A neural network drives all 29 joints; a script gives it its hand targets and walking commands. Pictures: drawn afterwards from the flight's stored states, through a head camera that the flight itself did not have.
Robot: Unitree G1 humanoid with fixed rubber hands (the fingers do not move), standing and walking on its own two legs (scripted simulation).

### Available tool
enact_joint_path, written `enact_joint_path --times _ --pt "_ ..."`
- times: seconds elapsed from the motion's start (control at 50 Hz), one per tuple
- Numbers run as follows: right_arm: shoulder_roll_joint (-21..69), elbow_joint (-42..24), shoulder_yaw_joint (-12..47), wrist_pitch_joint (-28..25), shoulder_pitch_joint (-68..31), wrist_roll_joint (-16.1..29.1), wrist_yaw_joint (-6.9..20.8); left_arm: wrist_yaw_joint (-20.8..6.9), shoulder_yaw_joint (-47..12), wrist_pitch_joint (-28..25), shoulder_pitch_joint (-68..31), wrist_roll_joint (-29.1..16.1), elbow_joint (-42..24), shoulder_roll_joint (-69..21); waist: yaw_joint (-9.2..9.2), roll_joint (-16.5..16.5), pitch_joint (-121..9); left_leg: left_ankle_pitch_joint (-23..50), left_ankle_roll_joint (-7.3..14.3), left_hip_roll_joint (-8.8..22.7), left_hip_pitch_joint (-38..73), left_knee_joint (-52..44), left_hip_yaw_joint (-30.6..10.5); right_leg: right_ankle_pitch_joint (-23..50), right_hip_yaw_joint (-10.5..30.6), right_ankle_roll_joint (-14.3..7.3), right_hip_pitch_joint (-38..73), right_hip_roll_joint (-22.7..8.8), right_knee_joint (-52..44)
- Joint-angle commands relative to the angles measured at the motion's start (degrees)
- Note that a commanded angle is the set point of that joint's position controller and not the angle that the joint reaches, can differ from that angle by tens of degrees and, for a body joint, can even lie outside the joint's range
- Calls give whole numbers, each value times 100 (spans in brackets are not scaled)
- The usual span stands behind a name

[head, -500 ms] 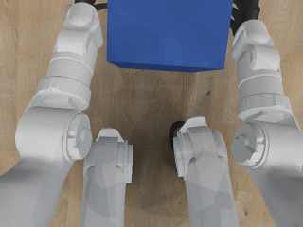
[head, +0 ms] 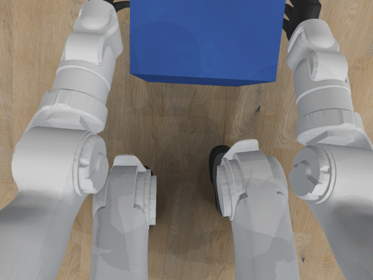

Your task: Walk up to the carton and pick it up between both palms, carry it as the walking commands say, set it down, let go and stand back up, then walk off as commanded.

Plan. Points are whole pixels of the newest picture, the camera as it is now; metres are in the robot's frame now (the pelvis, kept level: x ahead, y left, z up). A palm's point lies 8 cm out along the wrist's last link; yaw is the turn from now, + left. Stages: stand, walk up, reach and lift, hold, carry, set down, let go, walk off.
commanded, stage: set down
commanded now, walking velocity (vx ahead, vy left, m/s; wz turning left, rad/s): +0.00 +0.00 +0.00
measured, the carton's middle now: (201, 6) +0.56 -0.09 -0.25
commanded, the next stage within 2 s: none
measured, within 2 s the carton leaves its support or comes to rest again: rests again in 0.22 s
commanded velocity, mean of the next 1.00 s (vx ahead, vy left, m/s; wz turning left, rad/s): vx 0.00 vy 0.00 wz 0.00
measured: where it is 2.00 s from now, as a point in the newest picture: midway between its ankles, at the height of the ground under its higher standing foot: (183, 202)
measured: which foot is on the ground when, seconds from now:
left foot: down 0.00-1.00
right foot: down 0.00-1.00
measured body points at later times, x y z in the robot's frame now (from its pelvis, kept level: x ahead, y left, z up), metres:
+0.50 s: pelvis +0.00 +0.00 -0.01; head +0.37 -0.03 +0.24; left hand +0.56 +0.07 -0.19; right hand +0.52 -0.24 -0.19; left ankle +0.09 +0.11 -0.34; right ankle +0.12 -0.13 -0.34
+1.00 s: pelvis -0.01 +0.00 +0.00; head +0.37 -0.02 +0.23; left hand +0.57 +0.08 -0.20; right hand +0.51 -0.25 -0.20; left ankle +0.09 +0.11 -0.34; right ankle +0.12 -0.13 -0.34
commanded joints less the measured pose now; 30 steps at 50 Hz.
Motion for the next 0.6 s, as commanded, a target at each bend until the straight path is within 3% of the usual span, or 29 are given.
enact_joint_path --times 0.0,0.22,0.58 --pt "4479 -611 1923 -226 -3350 555 1436 -1444 -1566 -149 -2891 -403 -755 -4971 -374 396 -6098 2094 193 -15 2041 -1060 438 2458 -548 -245 3271 315 -579" --pt "4409 -421 1808 -283 -3227 553 1435 -1484 -1595 -198 -2903 -434 -745 -4844 -420 439 -5780 2044 196 9 1987 -998 388 2342 -537 -279 3060 303 -512" --pt "4046 -193 1589 -371 -3106 506 1379 -1471 -1425 -249 -2817 -274 -663 -4311 -345 393 -5472 1882 195 72 1945 -947 364 2171 -506 -254 2964 284 -479"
